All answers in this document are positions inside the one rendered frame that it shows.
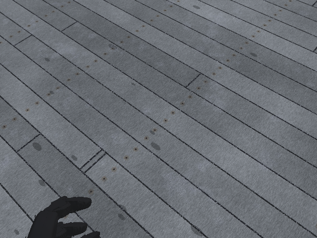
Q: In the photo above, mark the robot left hand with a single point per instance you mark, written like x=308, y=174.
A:
x=46, y=223

